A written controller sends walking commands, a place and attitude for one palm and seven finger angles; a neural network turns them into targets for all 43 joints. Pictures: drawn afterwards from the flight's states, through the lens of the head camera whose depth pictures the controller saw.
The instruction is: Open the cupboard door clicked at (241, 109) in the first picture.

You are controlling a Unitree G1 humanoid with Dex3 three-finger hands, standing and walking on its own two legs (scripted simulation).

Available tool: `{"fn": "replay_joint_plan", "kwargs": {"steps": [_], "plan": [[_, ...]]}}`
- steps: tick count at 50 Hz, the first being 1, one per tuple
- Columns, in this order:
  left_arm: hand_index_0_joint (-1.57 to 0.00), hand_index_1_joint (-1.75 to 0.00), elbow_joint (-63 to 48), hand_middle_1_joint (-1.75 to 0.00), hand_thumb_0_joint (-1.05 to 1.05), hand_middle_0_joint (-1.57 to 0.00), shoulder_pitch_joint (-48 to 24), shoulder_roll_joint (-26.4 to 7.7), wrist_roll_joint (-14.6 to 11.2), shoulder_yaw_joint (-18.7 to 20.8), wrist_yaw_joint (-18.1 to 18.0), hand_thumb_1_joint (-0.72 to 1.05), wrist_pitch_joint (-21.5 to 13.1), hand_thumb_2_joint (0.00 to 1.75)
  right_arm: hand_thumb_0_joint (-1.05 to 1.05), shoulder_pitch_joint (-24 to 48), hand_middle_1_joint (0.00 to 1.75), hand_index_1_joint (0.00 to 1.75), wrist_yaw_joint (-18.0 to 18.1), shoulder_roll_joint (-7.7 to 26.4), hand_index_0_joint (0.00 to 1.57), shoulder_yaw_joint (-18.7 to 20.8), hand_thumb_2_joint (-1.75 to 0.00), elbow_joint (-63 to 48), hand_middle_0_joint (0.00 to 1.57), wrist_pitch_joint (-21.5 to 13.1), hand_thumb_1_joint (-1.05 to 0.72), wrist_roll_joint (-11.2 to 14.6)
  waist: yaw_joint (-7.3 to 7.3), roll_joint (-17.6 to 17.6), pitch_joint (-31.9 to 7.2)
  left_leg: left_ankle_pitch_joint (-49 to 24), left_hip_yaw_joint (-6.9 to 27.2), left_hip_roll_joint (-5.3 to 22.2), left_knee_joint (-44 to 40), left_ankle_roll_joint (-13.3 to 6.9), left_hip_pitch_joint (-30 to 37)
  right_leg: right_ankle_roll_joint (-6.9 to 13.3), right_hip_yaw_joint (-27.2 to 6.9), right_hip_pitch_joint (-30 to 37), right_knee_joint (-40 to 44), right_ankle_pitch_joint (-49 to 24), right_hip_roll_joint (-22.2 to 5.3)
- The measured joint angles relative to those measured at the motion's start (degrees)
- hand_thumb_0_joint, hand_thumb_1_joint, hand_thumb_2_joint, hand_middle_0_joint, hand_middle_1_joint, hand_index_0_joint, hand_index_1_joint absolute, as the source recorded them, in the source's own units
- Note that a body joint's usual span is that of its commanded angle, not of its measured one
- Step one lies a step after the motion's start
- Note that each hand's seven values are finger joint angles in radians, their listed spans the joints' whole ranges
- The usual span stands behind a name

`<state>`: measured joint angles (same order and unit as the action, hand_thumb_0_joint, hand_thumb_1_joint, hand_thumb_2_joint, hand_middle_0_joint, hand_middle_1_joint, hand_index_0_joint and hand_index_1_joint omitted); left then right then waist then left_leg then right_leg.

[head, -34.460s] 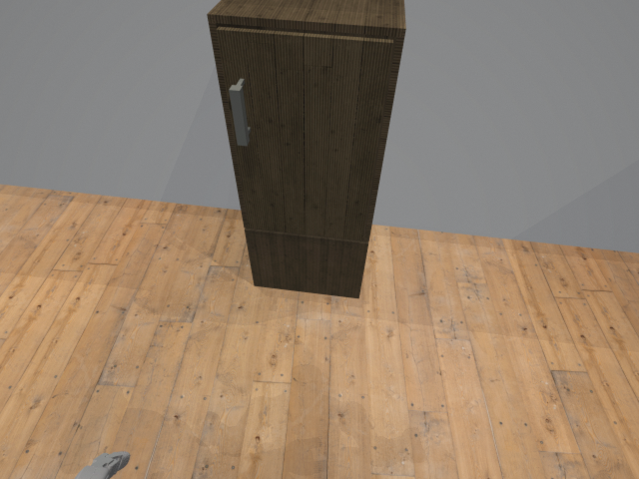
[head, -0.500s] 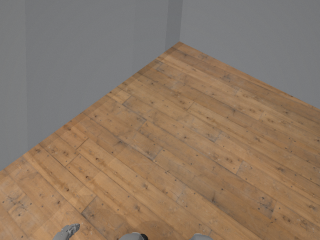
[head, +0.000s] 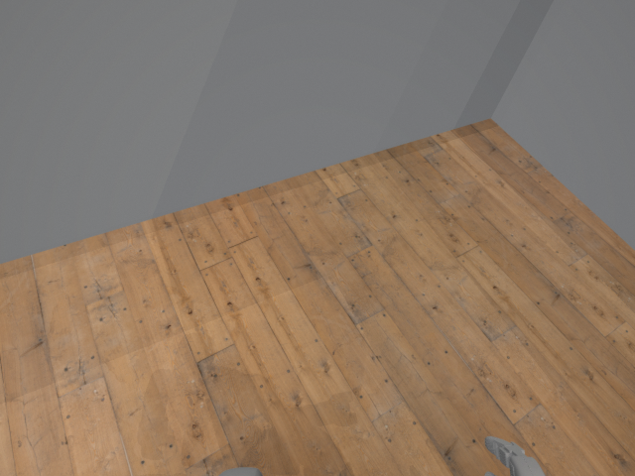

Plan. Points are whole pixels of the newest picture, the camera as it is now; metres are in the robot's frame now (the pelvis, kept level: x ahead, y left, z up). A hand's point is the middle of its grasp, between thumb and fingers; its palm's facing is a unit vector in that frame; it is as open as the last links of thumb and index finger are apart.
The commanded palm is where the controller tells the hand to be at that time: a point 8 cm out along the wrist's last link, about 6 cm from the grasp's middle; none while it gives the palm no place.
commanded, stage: turn to face it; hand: left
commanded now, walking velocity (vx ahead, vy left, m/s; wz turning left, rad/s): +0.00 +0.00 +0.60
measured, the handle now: out of the picture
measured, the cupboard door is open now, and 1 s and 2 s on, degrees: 47 47 47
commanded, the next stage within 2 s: none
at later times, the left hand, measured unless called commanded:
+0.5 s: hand out of the picture +0.11 +0.20 -0.13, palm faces +0.23 -0.93 -0.28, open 7.4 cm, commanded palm none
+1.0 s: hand out of the picture -0.10 +0.17 -0.18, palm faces +0.60 -0.76 -0.25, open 7.4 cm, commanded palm none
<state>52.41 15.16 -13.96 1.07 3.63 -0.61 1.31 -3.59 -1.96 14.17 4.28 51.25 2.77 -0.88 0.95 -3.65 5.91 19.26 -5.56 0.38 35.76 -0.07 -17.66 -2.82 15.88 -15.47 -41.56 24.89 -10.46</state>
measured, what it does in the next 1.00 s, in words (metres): steps on the spot, turning left: right foot, then left foot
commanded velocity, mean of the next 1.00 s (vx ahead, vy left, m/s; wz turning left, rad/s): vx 0.00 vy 0.00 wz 0.60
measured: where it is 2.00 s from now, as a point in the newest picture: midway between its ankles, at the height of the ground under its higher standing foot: outside the picture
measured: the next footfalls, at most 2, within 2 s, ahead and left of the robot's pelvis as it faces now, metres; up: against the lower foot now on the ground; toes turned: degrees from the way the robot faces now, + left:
right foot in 0.50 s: +0.07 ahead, -0.13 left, +0.00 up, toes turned +14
left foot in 0.96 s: -0.02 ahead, +0.09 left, +0.00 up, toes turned +40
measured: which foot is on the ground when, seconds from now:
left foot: down 0.00-0.50, up 0.52-0.94, down 0.96-1.00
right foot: up 0.00-0.48, down 0.50-0.96, up 0.98-1.00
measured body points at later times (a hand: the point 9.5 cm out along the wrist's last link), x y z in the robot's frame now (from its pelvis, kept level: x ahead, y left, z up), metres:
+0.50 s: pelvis +0.01 -0.03 +0.01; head +0.07 -0.03 +0.45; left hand +0.09 +0.25 -0.11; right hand +0.10 -0.27 -0.15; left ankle -0.01 +0.10 -0.72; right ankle +0.03 -0.14 -0.73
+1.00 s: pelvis +0.00 -0.02 +0.00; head +0.03 +0.03 +0.44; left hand -0.13 +0.21 -0.16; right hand +0.27 -0.15 -0.12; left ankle -0.05 +0.07 -0.72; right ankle +0.03 -0.15 -0.70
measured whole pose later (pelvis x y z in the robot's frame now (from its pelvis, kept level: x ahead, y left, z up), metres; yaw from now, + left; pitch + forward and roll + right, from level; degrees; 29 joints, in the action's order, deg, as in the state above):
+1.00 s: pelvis +0.00 -0.02 +0.00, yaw +36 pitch +1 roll +1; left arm 53.3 15.3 -15.3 1.0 4.3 -0.8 2.6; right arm -3.5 -1.8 14.1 4.2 51.1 2.1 -1.0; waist 1.2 -3.8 6.3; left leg 17.7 -5.0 -0.2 37.1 -1.8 -18.8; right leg -3.3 12.7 -17.1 -48.2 29.9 -10.0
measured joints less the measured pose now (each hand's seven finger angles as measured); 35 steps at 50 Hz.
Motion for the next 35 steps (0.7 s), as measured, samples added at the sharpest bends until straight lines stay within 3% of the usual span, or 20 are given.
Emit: {"fn": "replay_joint_plan", "kwargs": {"steps": [2, 6, 13, 18, 23, 24, 25, 26, 28, 31, 35], "plan": [[-0.2, -0.3, 0.75, -0.3, 0.01, -0.2, -1.02, -1.3, -0.02, 0.5, -0.18, 0.91, 1.69, 0.9, 0.01, 0.01, 0.3, 0.3, 0.32, -0.7, 0.19, -0.53, -0.9, -0.6, 0.19, -0.91, -0.91, -0.07, 0.36, -0.92, 0.23, 0.95, 0.65, -0.77, 1.89, -2.45, -1.06, -1.1, -5.96, -4.75, -10.76, 5.76, 1.59], [-0.2, -0.3, 1.06, -0.29, 0.01, -0.2, -3.41, -1.96, 0.13, 1.01, -0.18, 0.91, 2.65, 0.9, 0.01, -1.78, 0.3, 0.3, 1.6, -1.43, 0.2, -1.42, -0.9, -0.83, 0.2, -1.26, -0.9, -0.24, 0.3, 0.1, -0.21, -1.29, 2.92, -1.05, -2.1, -2.93, 0.33, -2.31, -12.22, -11.54, -22.64, 2.14, 4.37], [-0.2, -0.3, -1.0, -0.29, 0.01, -0.2, -6.72, -1.55, 0.05, 0.76, 0.18, 0.91, 1.71, 0.9, 0.01, -5.64, 0.3, 0.3, 1.95, -2.2, 0.2, -1.96, -0.9, 0.99, 0.2, -1.43, -0.9, -0.12, -0.46, 1.96, -0.95, -5.5, 6.53, -2.16, -9.04, -3.13, 2.9, -3.6, -16.67, -14.46, -21.16, -4.73, 5.31], [-0.2, -0.3, -2.06, -0.29, 0.01, -0.2, -9.03, -0.81, -0.26, 0.34, 0.0, 0.91, 1.75, 0.9, 0.01, -8.28, 0.3, 0.3, 1.82, -2.56, 0.2, -1.57, -0.9, 2.1, 0.2, -1.08, -0.9, -0.44, -1.92, 3.04, -1.13, -5.92, 9.57, -2.88, -9.0, -2.33, 2.37, -3.49, -16.98, -11.72, -12.71, -2.95, 6.8], [-0.2, -0.3, -3.37, -0.29, 0.01, -0.2, -10.68, 0.61, -0.8, -0.42, -0.11, 0.91, 1.03, 0.9, 0.01, -9.8, 0.3, 0.3, 1.91, -1.91, 0.2, -0.61, -0.9, 2.88, 0.2, -0.15, -0.9, -0.49, -3.35, 4.71, -1.01, -5.0, 12.92, -3.83, -6.0, -0.6, 0.14, -2.15, -16.2, -5.25, 1.69, -4.05, 9.59], [-0.2, -0.3, -3.71, -0.29, 0.01, -0.2, -10.61, 0.86, -0.86, -0.62, -0.11, 0.91, 0.59, 0.9, 0.01, -10.14, 0.3, 0.3, 1.93, -1.69, 0.2, -0.34, -0.9, 2.96, 0.2, 0.02, -0.9, -0.32, -3.4, 4.92, -1.21, -4.46, 13.54, -4.26, -4.73, -0.1, -0.63, -1.83, -15.84, -2.95, 6.48, -6.89, 9.89], [-0.2, -0.3, -3.98, -0.29, 0.01, -0.2, -10.34, 1.19, -0.71, -0.77, -0.21, 0.91, -0.03, 0.9, 0.01, -10.43, 0.3, 0.3, 1.88, -1.33, 0.2, -0.04, -0.9, 3.06, 0.2, 0.15, -0.9, -0.02, -3.2, 5.25, -1.53, -3.46, 13.93, -4.58, -2.67, 0.35, -1.75, 0.13, -15.34, -1.22, 9.97, -7.53, 9.93], [-0.2, -0.3, -3.91, -0.29, 0.01, -0.2, -10.25, 1.91, -0.44, -0.97, -0.41, 0.91, -0.45, 0.9, 0.01, -9.97, 0.3, 0.3, 1.89, -0.72, 0.2, 0.38, -0.9, 3.46, 0.2, 0.39, -0.9, 0.16, -3.08, 6.28, -1.14, 1.37, 13.87, -4.41, 1.83, 0.95, -3.35, 2.04, -14.61, -1.17, 9.61, -7.09, 10.29], [-0.2, -0.3, -3.67, -0.29, 0.01, -0.2, -9.61, 3.0, -0.26, -1.71, -0.62, 0.91, -0.63, 0.9, 0.01, -9.33, 0.3, 0.3, 1.75, 0.24, 0.2, 1.04, -0.9, 3.87, 0.2, 0.97, -0.9, 0.02, -3.58, 7.11, -0.52, 7.87, 11.69, -4.58, 14.94, 1.79, -7.43, 3.98, -12.89, -0.24, 9.15, -6.59, 9.54], [-0.2, -0.3, -3.13, -0.29, 0.01, -0.2, -7.92, 4.05, -0.4, -2.06, -0.89, 0.91, -0.31, 0.9, 0.01, -8.6, 0.3, 0.3, 1.13, 1.0, 0.2, 1.47, -0.9, 4.23, 0.2, 1.74, -0.9, -0.17, -3.96, 6.71, -0.35, 6.0, 7.86, -2.77, 29.06, 3.33, -11.38, 4.39, -10.56, 2.43, 11.59, -7.33, 7.94], [-0.2, -0.3, -2.38, -0.29, 0.01, -0.2, -5.85, 4.46, -0.36, -2.1, -0.85, 0.9, -0.42, 0.9, 0.01, -7.52, 0.3, 0.3, 0.49, 1.09, 0.19, 1.44, -0.9, 4.13, 0.2, 2.27, -0.91, -0.13, -3.87, 5.14, -0.34, 3.16, 5.92, 0.13, 31.1, 4.69, -11.93, 4.36, -7.36, 4.66, 13.89, -7.89, 6.12]]}}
